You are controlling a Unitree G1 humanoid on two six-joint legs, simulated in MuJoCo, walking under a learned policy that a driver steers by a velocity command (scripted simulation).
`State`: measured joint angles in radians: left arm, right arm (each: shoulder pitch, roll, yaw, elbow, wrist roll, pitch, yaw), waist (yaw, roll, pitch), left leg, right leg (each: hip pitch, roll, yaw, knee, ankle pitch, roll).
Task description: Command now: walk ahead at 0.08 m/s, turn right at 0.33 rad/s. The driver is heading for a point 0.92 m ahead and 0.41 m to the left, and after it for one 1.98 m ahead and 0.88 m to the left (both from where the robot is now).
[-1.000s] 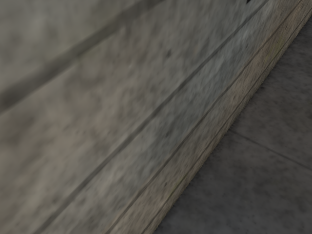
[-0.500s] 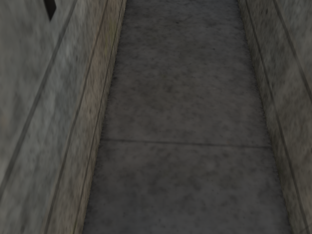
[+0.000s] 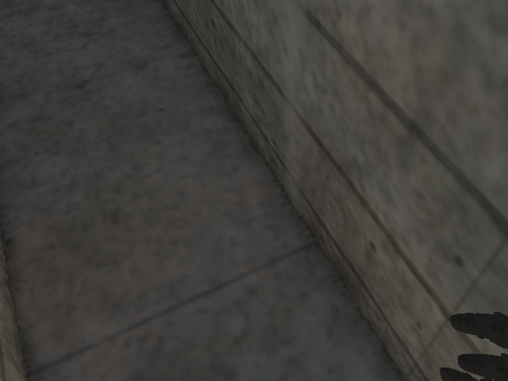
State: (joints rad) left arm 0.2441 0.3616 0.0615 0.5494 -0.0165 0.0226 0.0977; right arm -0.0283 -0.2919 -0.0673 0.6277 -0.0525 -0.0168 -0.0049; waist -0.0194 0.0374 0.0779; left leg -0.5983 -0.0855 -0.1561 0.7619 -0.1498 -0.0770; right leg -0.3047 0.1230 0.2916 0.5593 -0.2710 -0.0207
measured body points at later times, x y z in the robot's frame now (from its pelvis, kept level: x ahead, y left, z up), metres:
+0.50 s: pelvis +0.10 +0.01 +0.00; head +0.14 -0.01 +0.45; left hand +0.12 +0.33 -0.08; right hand +0.31 -0.24 -0.11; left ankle +0.08 +0.15 -0.66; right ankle +0.09 -0.11 -0.74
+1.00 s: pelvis +0.36 +0.23 -0.03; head +0.38 +0.25 +0.42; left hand +0.22 +0.49 -0.14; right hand +0.61 +0.11 -0.14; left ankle +0.33 +0.29 -0.74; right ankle +0.36 +0.01 -0.60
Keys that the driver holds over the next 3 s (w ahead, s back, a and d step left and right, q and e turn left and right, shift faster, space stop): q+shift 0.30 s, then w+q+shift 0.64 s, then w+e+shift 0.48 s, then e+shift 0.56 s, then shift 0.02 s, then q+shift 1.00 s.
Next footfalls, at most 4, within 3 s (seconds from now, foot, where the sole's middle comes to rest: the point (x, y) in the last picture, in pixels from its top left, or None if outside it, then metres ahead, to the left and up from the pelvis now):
0.08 left None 0.16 0.13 -0.77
0.38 right None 0.13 -0.10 -0.77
0.86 left None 0.36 0.32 -0.77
1.34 right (126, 245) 0.82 0.45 -0.77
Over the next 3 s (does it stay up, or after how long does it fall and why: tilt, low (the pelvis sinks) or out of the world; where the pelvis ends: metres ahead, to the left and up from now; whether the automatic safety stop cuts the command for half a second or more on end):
stays up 1.07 0.44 0.01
